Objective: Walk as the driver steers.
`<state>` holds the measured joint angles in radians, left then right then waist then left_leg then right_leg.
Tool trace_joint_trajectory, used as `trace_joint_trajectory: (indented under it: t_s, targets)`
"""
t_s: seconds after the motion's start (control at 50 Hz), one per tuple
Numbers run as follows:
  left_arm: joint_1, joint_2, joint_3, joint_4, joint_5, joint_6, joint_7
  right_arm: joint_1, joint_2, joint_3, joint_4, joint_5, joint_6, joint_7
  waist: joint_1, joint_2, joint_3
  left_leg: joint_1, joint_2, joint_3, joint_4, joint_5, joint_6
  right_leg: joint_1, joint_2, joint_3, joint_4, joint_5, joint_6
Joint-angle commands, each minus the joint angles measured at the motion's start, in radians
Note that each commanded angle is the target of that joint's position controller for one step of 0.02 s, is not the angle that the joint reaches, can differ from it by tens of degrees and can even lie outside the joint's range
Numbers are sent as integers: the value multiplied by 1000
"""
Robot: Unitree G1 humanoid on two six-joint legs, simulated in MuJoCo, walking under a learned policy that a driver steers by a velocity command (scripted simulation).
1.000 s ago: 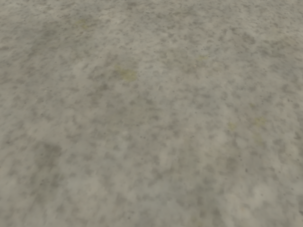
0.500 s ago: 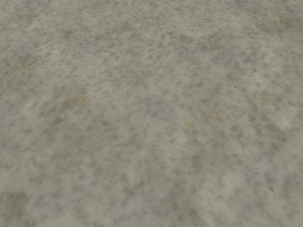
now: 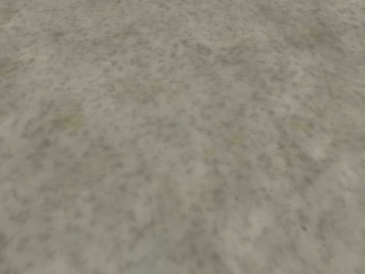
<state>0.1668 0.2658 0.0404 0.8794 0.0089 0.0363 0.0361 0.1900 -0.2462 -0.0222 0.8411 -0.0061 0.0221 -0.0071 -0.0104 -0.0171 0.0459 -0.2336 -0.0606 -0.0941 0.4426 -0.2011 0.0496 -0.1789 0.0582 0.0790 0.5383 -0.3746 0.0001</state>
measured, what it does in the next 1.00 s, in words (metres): steps on the spot: right foot, then left foot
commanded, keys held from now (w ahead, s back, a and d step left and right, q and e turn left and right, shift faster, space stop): q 0.38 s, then no key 0.14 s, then e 0.48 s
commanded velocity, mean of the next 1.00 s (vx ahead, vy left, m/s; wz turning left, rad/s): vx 0.00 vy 0.00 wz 0.13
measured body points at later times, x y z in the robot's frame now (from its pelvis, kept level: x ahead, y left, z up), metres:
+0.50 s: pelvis -0.02 -0.04 +0.00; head +0.01 -0.05 +0.45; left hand -0.01 +0.25 -0.11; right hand +0.15 -0.29 -0.14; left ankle -0.09 +0.08 -0.68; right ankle -0.02 -0.13 -0.74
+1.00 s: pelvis -0.05 -0.04 -0.01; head -0.01 -0.04 +0.44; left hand +0.00 +0.25 -0.13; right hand +0.09 -0.30 -0.14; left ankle -0.07 +0.08 -0.74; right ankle -0.05 -0.13 -0.73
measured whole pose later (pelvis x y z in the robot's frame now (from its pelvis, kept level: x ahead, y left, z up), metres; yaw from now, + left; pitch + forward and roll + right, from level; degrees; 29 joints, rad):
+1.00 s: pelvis -0.05 -0.04 -0.01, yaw +6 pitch -1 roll +1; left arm 0.21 0.28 0.06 0.87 0.01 0.07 -0.03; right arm 0.13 -0.28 -0.05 0.88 -0.03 0.04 -0.03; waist 0.01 0.01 0.09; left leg -0.18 0.05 0.15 0.50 -0.29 0.00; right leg -0.29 -0.01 -0.05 0.73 -0.44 -0.01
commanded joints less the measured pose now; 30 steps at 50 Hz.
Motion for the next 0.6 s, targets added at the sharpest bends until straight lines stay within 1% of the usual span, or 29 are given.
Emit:
trace_joint_trajectory:
  t_s: [0.02,0.04,0.08,0.14,0.16,0.18,0.2,0.22,0.24,0.26,0.28,0.3,0.32,0.34,0.36,0.4,0.44,0.52,0.56,0.58,0.6]
  targets:
    - [3,101,29,-55,-4,-11,9,58,-210,-66,-24,-4,-2,-6,-18,175,-66,184,278,-384,-124,351,186,-211,17,-14,189,-147,10]
    - [-3,98,28,-61,-5,-12,9,55,-212,-73,-21,-3,1,-8,-14,156,-71,183,277,-387,-127,348,194,-229,8,-5,229,-150,11]
    - [-2,94,25,-69,-7,-17,7,20,-210,-82,-26,-3,10,-8,-2,138,-81,157,248,-373,-132,301,181,-220,-1,-3,224,-128,14]
    - [34,92,20,-72,-10,-23,6,-32,-207,-91,-38,-5,25,4,13,157,-100,74,201,-364,-134,221,143,-112,16,-21,106,-69,7]
    - [67,92,19,-67,-10,-24,8,-55,-209,-94,-43,-5,31,9,29,162,-103,31,182,-362,-127,185,123,-48,24,-29,26,-30,-1]
    - [115,91,20,-55,-9,-26,11,-85,-210,-96,-51,-2,37,12,58,157,-102,-26,153,-352,-110,123,91,37,31,-43,-99,52,-11]
    - [146,114,26,-48,-2,-27,19,-96,-198,-94,-60,4,38,12,71,121,-88,-112,106,-330,-75,-7,40,123,5,-19,-232,104,-25]
    - [135,206,44,-60,16,-28,29,-52,-144,-81,-70,7,34,11,40,-74,-76,-241,2,-223,95,-224,-17,178,-203,208,-366,-33,-68]
    - [21,286,56,-115,21,-24,27,-15,-127,-80,-62,3,30,-2,16,-208,-43,-325,-131,-33,325,-330,-46,68,-406,431,-424,-85,-156]
    - [12,247,47,-115,36,-23,19,-25,-194,-91,-56,-20,30,-5,6,-126,-22,-260,-34,-41,498,-332,-45,-58,-441,398,-385,22,-220]
    - [-37,171,26,-128,28,-26,13,0,-199,-97,-34,-17,31,1,-30,-66,1,-233,-25,-42,585,-279,-40,-91,-378,301,-362,118,-213]
    - [-70,138,16,-139,20,-30,11,33,-186,-96,-14,-19,37,8,-48,-63,16,-239,-18,-26,649,-228,-46,-82,-312,197,-336,197,-187]
    - [-75,134,14,-148,18,-33,14,54,-182,-97,-3,-21,42,17,-52,-90,0,-258,-14,-8,693,-197,-55,-34,-274,131,-313,263,-172]
    - [-54,135,12,-149,16,-35,17,59,-179,-94,0,-21,46,26,-39,-107,-6,-284,-9,10,702,-196,-69,13,-262,87,-287,377,-175]
    - [-16,139,14,-140,16,-35,16,40,-174,-90,-6,-19,48,32,-18,-102,-11,-301,-3,24,686,-197,-82,59,-260,62,-266,455,-180]
    - [67,150,19,-117,15,-36,14,-10,-158,-80,-26,-15,50,38,28,-96,-25,-330,4,33,625,-212,-100,157,-283,58,-233,560,-202]
    - [114,160,24,-97,15,-37,10,-33,-143,-72,-37,-11,53,38,50,-108,-37,-321,1,26,557,-239,-101,213,-305,64,-210,625,-219]
    - [94,163,25,-87,18,-40,-6,-46,-116,-54,-41,-2,55,30,47,-136,-47,-188,11,68,376,-271,-76,172,-309,31,-182,680,-224]
    - [83,147,16,-72,21,-42,-18,-44,-95,-42,-31,5,53,17,44,-151,-59,-71,9,88,243,-263,-58,117,-295,31,-164,736,-220]
    - [74,136,9,-62,21,-43,-23,-29,-85,-36,-20,6,52,9,34,-157,-63,-17,11,100,149,-225,-49,102,-286,39,-154,750,-212]
    - [58,125,3,-51,15,-42,-27,9,-68,-28,5,3,48,-1,3,-143,-63,67,15,116,-13,-105,-38,75,-266,36,-136,742,-186]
